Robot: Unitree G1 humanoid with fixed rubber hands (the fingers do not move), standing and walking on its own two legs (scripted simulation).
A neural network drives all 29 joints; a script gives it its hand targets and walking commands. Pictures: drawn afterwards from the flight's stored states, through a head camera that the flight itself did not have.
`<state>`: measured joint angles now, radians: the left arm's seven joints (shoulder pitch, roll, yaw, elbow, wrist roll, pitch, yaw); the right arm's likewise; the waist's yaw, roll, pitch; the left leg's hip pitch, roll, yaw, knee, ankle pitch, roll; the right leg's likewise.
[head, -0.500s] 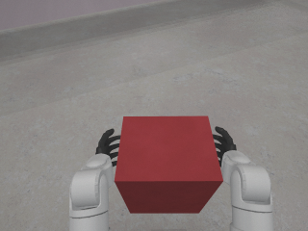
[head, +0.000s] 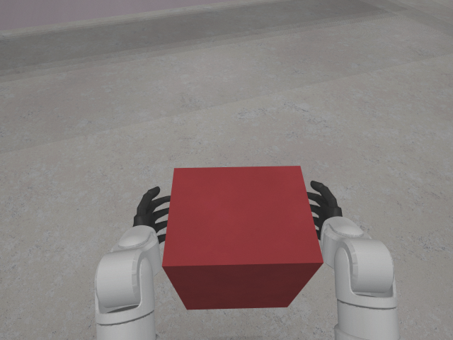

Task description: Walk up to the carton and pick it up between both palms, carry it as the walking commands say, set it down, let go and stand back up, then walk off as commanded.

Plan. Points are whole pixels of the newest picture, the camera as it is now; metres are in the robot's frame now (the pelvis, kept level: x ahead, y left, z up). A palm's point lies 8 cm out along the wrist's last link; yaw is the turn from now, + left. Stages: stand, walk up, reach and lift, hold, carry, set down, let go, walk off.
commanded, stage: carry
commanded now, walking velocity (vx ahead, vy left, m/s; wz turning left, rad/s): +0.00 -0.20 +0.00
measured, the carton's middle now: (237, 245) +0.28 +0.01 +0.02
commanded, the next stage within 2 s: none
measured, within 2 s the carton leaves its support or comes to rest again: neither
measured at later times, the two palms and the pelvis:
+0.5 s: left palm (216, 268) +0.22 +0.04 +0.08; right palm (412, 254) +0.23 -0.24 +0.09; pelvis -0.04 -0.11 +0.00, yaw +0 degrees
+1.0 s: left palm (295, 286) +0.19 -0.06 +0.09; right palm out of the picture +0.19 -0.35 +0.09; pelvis -0.08 -0.21 +0.00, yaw +1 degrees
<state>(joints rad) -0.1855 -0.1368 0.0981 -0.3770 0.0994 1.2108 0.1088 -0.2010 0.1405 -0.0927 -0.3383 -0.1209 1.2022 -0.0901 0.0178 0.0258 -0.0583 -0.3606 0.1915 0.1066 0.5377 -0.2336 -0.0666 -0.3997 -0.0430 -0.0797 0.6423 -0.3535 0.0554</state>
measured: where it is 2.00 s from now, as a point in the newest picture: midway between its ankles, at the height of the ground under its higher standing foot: outside the picture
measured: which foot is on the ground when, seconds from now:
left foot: down 0.00-0.04, up 0.06-0.30, down 0.32-0.64, up 0.66-0.86, down 0.88-1.00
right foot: up 0.00-0.02, down 0.04-0.34, up 0.36-0.62, down 0.64-1.00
